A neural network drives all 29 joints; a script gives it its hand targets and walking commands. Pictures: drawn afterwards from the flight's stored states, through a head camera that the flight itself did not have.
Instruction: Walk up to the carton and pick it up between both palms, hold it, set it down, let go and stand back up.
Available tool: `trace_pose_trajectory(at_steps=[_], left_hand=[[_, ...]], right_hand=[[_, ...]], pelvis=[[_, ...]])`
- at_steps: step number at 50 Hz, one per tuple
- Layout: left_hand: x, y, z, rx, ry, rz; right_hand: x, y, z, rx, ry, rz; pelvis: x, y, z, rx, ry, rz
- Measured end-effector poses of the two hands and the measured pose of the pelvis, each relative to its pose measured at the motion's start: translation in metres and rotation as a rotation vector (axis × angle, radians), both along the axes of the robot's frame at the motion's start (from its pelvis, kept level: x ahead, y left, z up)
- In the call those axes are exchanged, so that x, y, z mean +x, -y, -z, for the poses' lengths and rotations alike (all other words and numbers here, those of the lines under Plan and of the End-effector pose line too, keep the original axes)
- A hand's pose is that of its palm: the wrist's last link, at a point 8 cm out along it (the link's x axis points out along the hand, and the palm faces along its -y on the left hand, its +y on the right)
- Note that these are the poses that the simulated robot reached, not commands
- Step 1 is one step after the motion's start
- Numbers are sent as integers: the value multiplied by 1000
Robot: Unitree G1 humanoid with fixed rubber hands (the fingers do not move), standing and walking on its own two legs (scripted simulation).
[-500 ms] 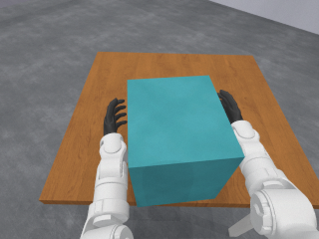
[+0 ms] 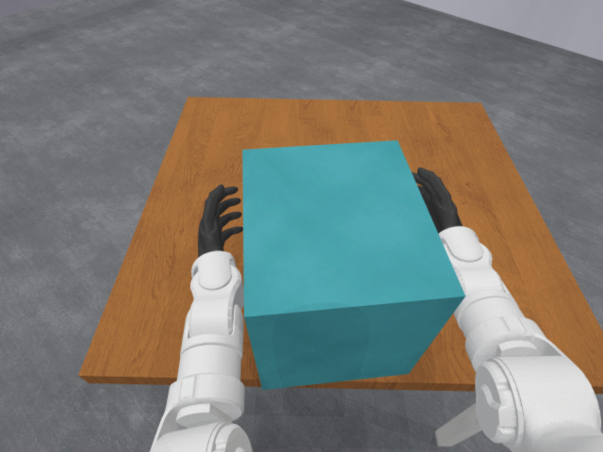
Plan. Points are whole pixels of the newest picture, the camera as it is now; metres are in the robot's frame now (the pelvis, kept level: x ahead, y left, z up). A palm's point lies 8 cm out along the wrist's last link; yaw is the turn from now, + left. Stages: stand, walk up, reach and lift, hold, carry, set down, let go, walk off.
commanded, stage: reach and lift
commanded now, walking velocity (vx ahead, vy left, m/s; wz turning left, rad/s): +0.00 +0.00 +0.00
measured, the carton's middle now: (329, 266) +0.37 +0.00 +0.03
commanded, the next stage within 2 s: none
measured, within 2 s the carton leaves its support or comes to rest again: leaves its support in 0.38 s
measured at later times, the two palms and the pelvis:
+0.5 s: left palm (191, 236) +0.36 +0.18 +0.10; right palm (425, 228) +0.40 -0.13 +0.09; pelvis -0.01 +0.01 +0.00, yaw +1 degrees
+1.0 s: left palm (183, 207) +0.36 +0.18 +0.16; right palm (448, 217) +0.37 -0.13 +0.15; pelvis -0.01 +0.03 +0.00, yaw +2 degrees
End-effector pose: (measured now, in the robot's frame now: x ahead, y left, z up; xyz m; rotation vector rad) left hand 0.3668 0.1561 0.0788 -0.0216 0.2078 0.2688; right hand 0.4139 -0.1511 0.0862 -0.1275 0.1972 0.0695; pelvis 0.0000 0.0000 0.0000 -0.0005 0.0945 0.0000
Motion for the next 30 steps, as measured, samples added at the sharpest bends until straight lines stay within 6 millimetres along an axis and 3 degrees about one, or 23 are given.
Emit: trace_pose_trajectory(at_steps=[12, 20, 30], left_hand=[[-5, -2, -8, 18, 38, 15], [-6, -16, -10, 17, 11, 22], [-1, -28, -41, 35, 38, 29]], right_hand=[[-10, -2, -4, 20, 39, 28], [-14, -17, 2, 65, 6, 54], [-13, -29, -18, 79, 33, 69]], pelvis=[[-7, -2, 0, -2, 2, -2], [-15, -6, 0, -2, 1, -9], [-7, -15, -1, -12, 1, -31]])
